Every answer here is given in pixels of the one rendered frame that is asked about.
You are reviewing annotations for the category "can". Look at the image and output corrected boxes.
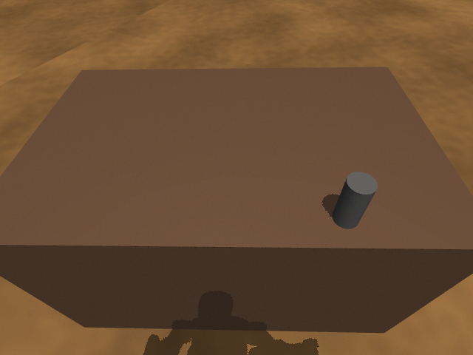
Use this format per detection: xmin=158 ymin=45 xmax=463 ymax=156
xmin=332 ymin=172 xmax=378 ymax=229

